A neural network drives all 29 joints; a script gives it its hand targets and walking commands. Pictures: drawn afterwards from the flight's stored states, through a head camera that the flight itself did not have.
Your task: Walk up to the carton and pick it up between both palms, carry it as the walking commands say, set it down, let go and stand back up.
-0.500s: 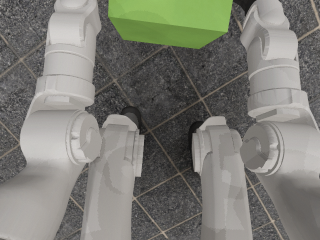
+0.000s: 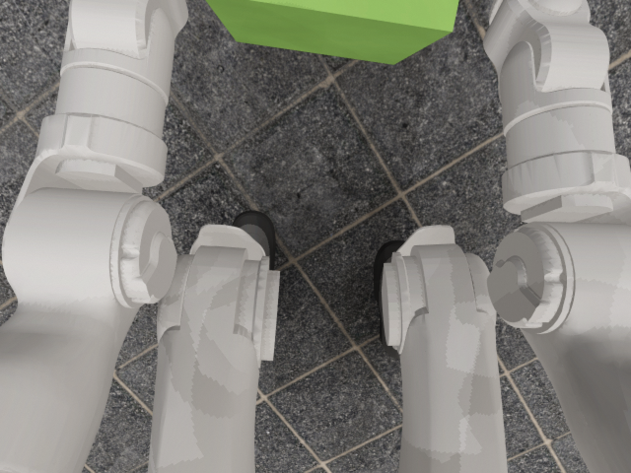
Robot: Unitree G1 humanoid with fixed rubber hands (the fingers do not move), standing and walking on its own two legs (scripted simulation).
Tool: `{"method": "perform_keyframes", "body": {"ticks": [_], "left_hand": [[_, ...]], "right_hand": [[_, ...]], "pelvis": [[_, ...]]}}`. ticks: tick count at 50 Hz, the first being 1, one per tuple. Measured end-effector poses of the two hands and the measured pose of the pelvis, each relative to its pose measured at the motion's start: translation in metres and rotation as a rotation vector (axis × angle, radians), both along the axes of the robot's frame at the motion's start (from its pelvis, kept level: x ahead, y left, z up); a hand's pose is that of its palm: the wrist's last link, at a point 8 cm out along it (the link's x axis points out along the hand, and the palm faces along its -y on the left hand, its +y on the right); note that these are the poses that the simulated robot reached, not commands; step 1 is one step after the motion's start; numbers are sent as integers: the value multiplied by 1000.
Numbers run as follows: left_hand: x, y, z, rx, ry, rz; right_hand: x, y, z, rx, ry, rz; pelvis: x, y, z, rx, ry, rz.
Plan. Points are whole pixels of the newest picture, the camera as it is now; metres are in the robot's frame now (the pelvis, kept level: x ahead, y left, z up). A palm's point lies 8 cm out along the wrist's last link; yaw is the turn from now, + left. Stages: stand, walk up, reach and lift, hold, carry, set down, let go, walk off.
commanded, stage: set down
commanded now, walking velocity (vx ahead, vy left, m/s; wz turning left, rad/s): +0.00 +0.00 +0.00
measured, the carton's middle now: out of the picture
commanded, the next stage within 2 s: none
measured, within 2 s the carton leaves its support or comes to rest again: rests again in 0.46 s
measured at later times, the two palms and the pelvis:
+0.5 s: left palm out of the picture +0.56 +0.17 -0.20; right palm out of the picture +0.55 -0.14 -0.20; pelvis +0.00 +0.00 -0.01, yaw -1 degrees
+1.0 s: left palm out of the picture +0.56 +0.17 -0.21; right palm out of the picture +0.55 -0.14 -0.21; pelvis +0.00 +0.00 -0.01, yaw -1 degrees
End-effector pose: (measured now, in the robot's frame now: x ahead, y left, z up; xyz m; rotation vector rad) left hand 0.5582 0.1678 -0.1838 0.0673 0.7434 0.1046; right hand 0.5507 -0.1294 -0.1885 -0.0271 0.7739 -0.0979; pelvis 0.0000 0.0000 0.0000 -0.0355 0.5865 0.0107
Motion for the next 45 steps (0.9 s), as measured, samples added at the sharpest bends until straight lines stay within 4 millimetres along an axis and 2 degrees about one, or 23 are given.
{"method": "perform_keyframes", "body": {"ticks": [5,11,19,24,45], "left_hand": [[3,-2,6,-26,-30,-8],[-6,1,-9,-61,47,20],[-1,-3,-9,-31,16,-21],[-2,-3,-17,-45,43,-12],[0,-2,-24,-81,36,2]], "right_hand": [[7,-3,12,-15,-55,-18],[-9,-2,-9,9,37,8],[1,-6,-2,4,-18,-6],[-4,-7,-13,14,11,1],[-3,-10,-19,50,-7,21]], "pelvis": [[-2,1,-5,-2,-18,-1],[-2,1,-7,-4,-17,-4],[1,1,-8,-2,-12,-9],[3,1,-9,-2,-4,-13],[4,-1,-14,3,-2,-25]]}}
